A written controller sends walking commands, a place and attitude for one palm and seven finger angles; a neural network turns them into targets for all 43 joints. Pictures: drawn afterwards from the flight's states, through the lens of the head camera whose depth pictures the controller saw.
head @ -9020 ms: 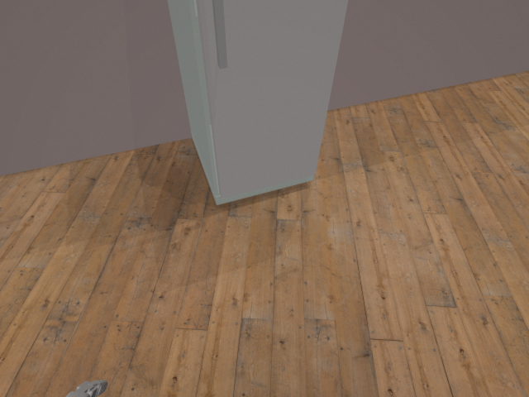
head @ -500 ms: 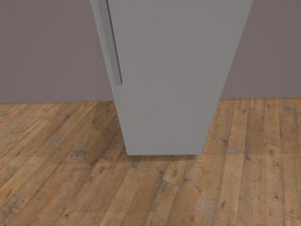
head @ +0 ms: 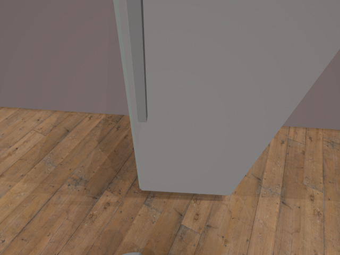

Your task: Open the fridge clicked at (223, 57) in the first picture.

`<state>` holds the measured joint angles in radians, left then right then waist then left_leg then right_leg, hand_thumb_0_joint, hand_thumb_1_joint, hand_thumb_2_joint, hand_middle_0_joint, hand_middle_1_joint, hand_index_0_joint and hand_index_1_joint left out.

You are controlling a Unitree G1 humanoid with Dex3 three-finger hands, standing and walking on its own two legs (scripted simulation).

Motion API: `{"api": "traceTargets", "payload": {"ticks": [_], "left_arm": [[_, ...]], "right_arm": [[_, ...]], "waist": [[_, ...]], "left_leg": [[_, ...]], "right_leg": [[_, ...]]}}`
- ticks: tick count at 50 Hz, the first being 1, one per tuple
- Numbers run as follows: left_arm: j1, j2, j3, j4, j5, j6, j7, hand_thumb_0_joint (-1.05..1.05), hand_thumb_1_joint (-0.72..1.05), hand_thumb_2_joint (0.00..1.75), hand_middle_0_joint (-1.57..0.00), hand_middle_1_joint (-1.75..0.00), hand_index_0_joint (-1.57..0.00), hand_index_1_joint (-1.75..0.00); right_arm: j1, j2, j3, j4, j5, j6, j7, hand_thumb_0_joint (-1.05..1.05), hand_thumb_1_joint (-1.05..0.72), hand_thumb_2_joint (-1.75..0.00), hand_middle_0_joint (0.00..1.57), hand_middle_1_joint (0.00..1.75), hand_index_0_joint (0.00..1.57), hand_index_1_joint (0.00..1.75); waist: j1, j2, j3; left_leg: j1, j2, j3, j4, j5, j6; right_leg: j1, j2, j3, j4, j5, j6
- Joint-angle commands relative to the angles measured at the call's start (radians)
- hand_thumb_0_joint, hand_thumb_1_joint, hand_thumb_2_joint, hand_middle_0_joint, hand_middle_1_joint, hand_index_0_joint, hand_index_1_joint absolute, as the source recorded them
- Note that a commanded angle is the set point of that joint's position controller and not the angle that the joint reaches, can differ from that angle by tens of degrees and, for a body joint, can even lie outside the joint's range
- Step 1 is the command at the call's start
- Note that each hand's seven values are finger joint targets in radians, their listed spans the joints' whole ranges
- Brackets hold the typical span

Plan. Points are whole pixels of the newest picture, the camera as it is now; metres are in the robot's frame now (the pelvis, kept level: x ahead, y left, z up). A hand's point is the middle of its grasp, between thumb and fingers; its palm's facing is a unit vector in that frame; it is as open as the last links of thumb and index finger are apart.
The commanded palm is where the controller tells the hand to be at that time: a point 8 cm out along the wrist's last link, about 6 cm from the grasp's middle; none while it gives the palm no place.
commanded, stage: come to a stop and stand still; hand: left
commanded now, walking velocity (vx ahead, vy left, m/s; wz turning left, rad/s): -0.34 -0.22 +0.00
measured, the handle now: (139, 39) +0.50 +0.13 +0.24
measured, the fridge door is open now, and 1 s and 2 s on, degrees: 0 0 0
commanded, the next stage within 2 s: none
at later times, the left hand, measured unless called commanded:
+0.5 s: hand out of the picture +0.09 +0.13 -0.15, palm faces +0.00 -0.96 -0.27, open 7.4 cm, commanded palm none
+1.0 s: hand out of the picture -0.03 +0.18 -0.17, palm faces +0.07 -0.98 -0.20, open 7.4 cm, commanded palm none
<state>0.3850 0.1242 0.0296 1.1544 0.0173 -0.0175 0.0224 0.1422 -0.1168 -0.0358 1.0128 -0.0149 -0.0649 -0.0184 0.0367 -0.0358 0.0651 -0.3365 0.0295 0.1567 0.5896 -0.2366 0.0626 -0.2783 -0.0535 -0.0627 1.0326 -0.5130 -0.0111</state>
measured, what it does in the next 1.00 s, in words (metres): steps on the spot: right foot, then left foot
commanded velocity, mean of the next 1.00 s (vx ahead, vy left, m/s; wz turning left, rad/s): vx -0.04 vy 0.04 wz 0.00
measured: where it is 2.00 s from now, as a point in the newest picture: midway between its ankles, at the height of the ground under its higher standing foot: outside the picture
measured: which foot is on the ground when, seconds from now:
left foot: down 0.00-0.38, up 0.40-0.78, down 0.80-1.00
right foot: up 0.00-0.36, down 0.38-0.80, up 0.82-1.00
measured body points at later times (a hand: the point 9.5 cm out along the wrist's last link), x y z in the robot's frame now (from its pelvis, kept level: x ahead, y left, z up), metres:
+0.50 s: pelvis +0.01 -0.06 +0.01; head +0.03 -0.09 +0.45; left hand +0.09 +0.18 -0.13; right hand +0.04 -0.30 -0.17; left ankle +0.01 +0.07 -0.68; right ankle +0.04 -0.17 -0.73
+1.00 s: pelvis -0.03 +0.00 +0.01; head -0.03 +0.01 +0.46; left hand -0.03 +0.24 -0.15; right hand +0.00 -0.23 -0.14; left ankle -0.06 +0.09 -0.73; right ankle -0.02 -0.13 -0.72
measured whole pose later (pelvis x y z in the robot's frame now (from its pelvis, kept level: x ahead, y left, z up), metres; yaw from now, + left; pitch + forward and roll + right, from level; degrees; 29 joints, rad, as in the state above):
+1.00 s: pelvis -0.03 +0.00 +0.01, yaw +0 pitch -1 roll +1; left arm 0.28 0.19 0.04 1.09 0.02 0.04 0.02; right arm 0.28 -0.14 -0.02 1.07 -0.02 0.01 -0.04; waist 0.03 -0.04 0.01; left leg -0.13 -0.03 0.06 0.43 -0.28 0.04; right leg -0.27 -0.06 -0.04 0.58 -0.30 0.02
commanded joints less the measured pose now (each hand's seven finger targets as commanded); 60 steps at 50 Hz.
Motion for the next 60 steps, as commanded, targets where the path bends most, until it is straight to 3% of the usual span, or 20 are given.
{"api": "traceTargets", "payload": {"ticks": [1, 9, 13, 16, 17, 19, 20, 24, 27, 34, 37, 38, 40, 42, 45, 49, 51, 53, 55, 60], "left_arm": [[0.034, 0.024, 0.005, -0.048, -0.007, 0.005, 0.005, 0.00, 0.90, 0.90, -0.20, -0.30, -0.20, -0.30], [-0.053, 0.100, 0.045, -0.156, 0.011, 0.075, 0.005, 0.00, 0.90, 0.90, -0.20, -0.30, -0.20, -0.30], [-0.117, 0.098, 0.039, -0.200, 0.005, 0.066, 0.004, 0.00, 0.90, 0.90, -0.20, -0.30, -0.20, -0.30], [-0.070, 0.112, 0.039, -0.192, 0.003, 0.043, 0.005, 0.00, 0.90, 0.90, -0.20, -0.30, -0.20, -0.30], [-0.052, 0.140, 0.041, -0.187, 0.007, 0.032, 0.008, 0.00, 0.90, 0.90, -0.20, -0.30, -0.20, -0.30], [-0.101, 0.266, 0.050, -0.211, 0.019, 0.008, 0.014, 0.00, 0.90, 0.90, -0.20, -0.30, -0.20, -0.30], [-0.101, 0.273, 0.044, -0.218, 0.013, 0.012, 0.012, 0.00, 0.90, 0.90, -0.20, -0.30, -0.20, -0.30], [-0.198, 0.231, 0.049, -0.231, 0.007, 0.017, 0.020, 0.00, 0.90, 0.90, -0.20, -0.30, -0.20, -0.30], [-0.169, 0.235, 0.058, -0.231, 0.008, 0.016, 0.020, 0.00, 0.90, 0.90, -0.20, -0.30, -0.20, -0.30], [-0.103, 0.249, 0.070, -0.198, 0.021, 0.023, 0.016, 0.00, 0.90, 0.90, -0.20, -0.30, -0.20, -0.30], [-0.151, 0.240, 0.066, -0.189, 0.008, 0.030, 0.013, 0.00, 0.90, 0.90, -0.20, -0.30, -0.20, -0.30], [-0.165, 0.212, 0.057, -0.192, 0.000, 0.036, 0.012, 0.00, 0.90, 0.90, -0.20, -0.30, -0.20, -0.30], [-0.172, 0.117, 0.036, -0.209, -0.009, 0.044, 0.004, 0.00, 0.90, 0.90, -0.20, -0.30, -0.20, -0.30], [-0.195, 0.124, 0.032, -0.182, 0.007, 0.050, 0.003, 0.00, 0.90, 0.90, -0.20, -0.30, -0.20, -0.30], [-0.131, 0.104, 0.019, -0.129, 0.005, 0.044, -0.005, 0.00, 0.90, 0.90, -0.20, -0.30, -0.20, -0.30], [-0.085, 0.101, 0.006, -0.089, -0.004, 0.023, 0.000, 0.00, 0.90, 0.90, -0.20, -0.30, -0.20, -0.30], [-0.056, 0.125, 0.001, -0.062, -0.005, 0.008, 0.009, 0.00, 0.90, 0.90, -0.20, -0.30, -0.20, -0.30], [-0.071, 0.136, -0.005, -0.058, -0.007, 0.010, 0.012, 0.00, 0.90, 0.90, -0.20, -0.30, -0.20, -0.30], [-0.089, 0.116, -0.009, -0.047, -0.008, 0.007, 0.012, 0.00, 0.90, 0.90, -0.20, -0.30, -0.20, -0.30], [-0.087, 0.101, -0.012, -0.041, -0.008, 0.015, 0.016, 0.00, 0.90, 0.90, -0.20, -0.30, -0.20, -0.30]], "right_arm": [[0.104, -0.126, -0.002, 0.010, -0.005, 0.008, -0.026, 0.00, -0.90, -0.90, 0.20, 0.30, 0.20, 0.30], [0.059, -0.193, -0.048, -0.024, -0.010, 0.059, -0.037, 0.00, -0.90, -0.90, 0.20, 0.30, 0.20, 0.30], [0.050, -0.211, -0.060, -0.035, -0.016, 0.071, -0.023, 0.00, -0.90, -0.90, 0.20, 0.30, 0.20, 0.30], [0.045, -0.208, -0.063, -0.038, -0.011, 0.081, -0.011, 0.00, -0.90, -0.90, 0.20, 0.30, 0.20, 0.30], [0.059, -0.187, -0.060, -0.034, -0.004, 0.083, -0.004, 0.00, -0.90, -0.90, 0.20, 0.30, 0.20, 0.30], [0.099, -0.082, -0.039, -0.066, 0.008, 0.092, 0.004, 0.00, -0.90, -0.90, 0.20, 0.30, 0.20, 0.30], [0.093, -0.109, -0.045, -0.063, 0.007, 0.108, 0.002, 0.00, -0.90, -0.90, 0.20, 0.30, 0.20, 0.30], [0.118, -0.146, -0.053, -0.028, -0.003, 0.119, 0.009, 0.00, -0.90, -0.90, 0.20, 0.30, 0.20, 0.30], [0.117, -0.152, -0.050, -0.031, -0.003, 0.115, 0.018, 0.00, -0.90, -0.90, 0.20, 0.30, 0.20, 0.30], [0.100, -0.114, -0.032, -0.048, 0.002, 0.096, 0.019, 0.00, -0.90, -0.90, 0.20, 0.30, 0.20, 0.30], [0.231, -0.097, -0.021, 0.000, 0.003, 0.082, 0.012, 0.00, -0.90, -0.90, 0.20, 0.30, 0.20, 0.30], [0.262, -0.116, -0.019, 0.013, 0.005, 0.074, 0.007, 0.00, -0.90, -0.90, 0.20, 0.30, 0.20, 0.30], [0.224, -0.219, -0.034, -0.018, -0.005, 0.067, -0.003, 0.00, -0.90, -0.90, 0.20, 0.30, 0.20, 0.30], [0.114, -0.196, -0.021, -0.031, -0.008, 0.064, -0.011, 0.00, -0.90, -0.90, 0.20, 0.30, 0.20, 0.30], [0.095, -0.168, -0.005, -0.016, -0.006, 0.057, -0.023, 0.00, -0.90, -0.90, 0.20, 0.30, 0.20, 0.30], [0.154, -0.158, -0.003, 0.028, 0.004, 0.048, -0.029, 0.00, -0.90, -0.90, 0.20, 0.30, 0.20, 0.30], [0.182, -0.126, 0.004, 0.040, 0.014, 0.042, -0.026, 0.00, -0.90, -0.90, 0.20, 0.30, 0.20, 0.30], [0.192, -0.110, 0.007, 0.050, 0.015, 0.041, -0.019, 0.00, -0.90, -0.90, 0.20, 0.30, 0.20, 0.30], [0.191, -0.124, 0.007, 0.068, 0.011, 0.048, -0.020, 0.00, -0.90, -0.90, 0.20, 0.30, 0.20, 0.30], [0.201, -0.111, 0.016, 0.096, 0.010, 0.040, -0.019, 0.00, -0.90, -0.90, 0.20, 0.30, 0.20, 0.30]], "waist": [[-0.022, 0.080, -0.042], [-0.027, 0.169, -0.069], [-0.040, 0.243, -0.081], [-0.012, 0.212, -0.112], [-0.003, 0.132, -0.129], [-0.026, -0.230, -0.100], [-0.010, -0.139, -0.117], [-0.037, -0.169, -0.072], [-0.012, -0.128, -0.077], [0.026, -0.157, -0.073], [-0.036, -0.145, -0.106], [-0.050, -0.075, -0.112], [-0.049, 0.279, -0.046], [-0.028, 0.284, 0.047], [-0.005, 0.213, 0.053], [-0.008, 0.129, -0.019], [-0.022, 0.031, -0.058], [-0.036, 0.052, -0.042], [-0.039, -0.086, -0.031], [-0.030, 0.027, 0.011]], "left_leg": [[0.107, 0.301, -0.237, -0.293, 0.703, 0.097], [0.143, 0.323, -0.193, -0.237, 0.651, 0.121], [0.145, 0.289, -0.184, -0.212, 0.566, 0.099], [0.113, 0.235, -0.168, -0.136, 0.380, 0.046], [0.087, 0.178, -0.132, -0.073, 0.233, 0.000], [-0.061, -0.008, -0.077, 0.180, -0.323, -0.090], [-0.016, -0.001, -0.145, 0.285, -0.367, -0.083], [-0.114, 0.007, -0.184, 0.479, -0.206, -0.097], [-0.123, 0.001, -0.175, 0.456, -0.152, -0.109], [-0.015, -0.015, -0.120, 0.093, -0.237, -0.100], [0.206, -0.039, -0.088, -0.152, -0.063, -0.085], [0.291, -0.014, -0.117, -0.224, -0.030, -0.078], [0.175, 0.230, -0.409, -0.399, -0.168, 0.011], [-0.015, 0.238, -0.405, -0.471, -0.201, 0.059], [0.059, 0.174, -0.278, -0.369, 0.119, 0.050], [0.200, 0.139, -0.239, -0.238, 0.396, 0.031], [0.160, 0.083, -0.202, -0.191, 0.297, -0.022], [0.154, 0.063, -0.209, -0.242, 0.169, -0.036], [0.178, 0.072, -0.201, -0.242, 0.134, -0.042], [0.140, 0.078, -0.218, -0.306, 0.074, -0.036]], "right_leg": [[-0.089, -0.061, 0.067, -0.042, 0.092, 0.041], [-0.162, -0.013, 0.055, -0.057, 0.115, 0.048], [-0.092, 0.000, 0.020, -0.213, 0.134, 0.039], [0.058, 0.008, -0.009, -0.480, 0.291, 0.037], [0.119, -0.015, 0.009, -0.591, 0.403, 0.039], [0.093, -0.328, 0.346, -0.703, 0.781, -0.108], [0.026, -0.366, 0.314, -0.723, 0.728, -0.172], [0.044, -0.271, 0.247, -0.729, 0.545, -0.146], [0.076, -0.260, 0.237, -0.741, 0.428, -0.133], [0.102, -0.257, 0.283, -0.774, 0.273, -0.147], [-0.009, -0.183, 0.212, -0.725, 0.188, -0.080], [-0.081, -0.136, 0.173, -0.673, 0.127, -0.044], [-0.162, -0.006, 0.012, -0.460, 0.111, 0.038], [-0.080, -0.011, 0.035, -0.328, 0.107, 0.039], [-0.065, -0.006, 0.035, -0.322, 0.160, 0.031], [0.034, -0.007, 0.033, -0.591, 0.313, 0.039], [0.144, -0.072, 0.117, -0.651, 0.550, 0.009], [0.134, -0.101, 0.111, -0.645, 0.518, -0.005], [0.095, -0.077, 0.112, -0.653, 0.465, -0.003], [0.101, -0.058, 0.095, -0.670, 0.373, 0.010]]}}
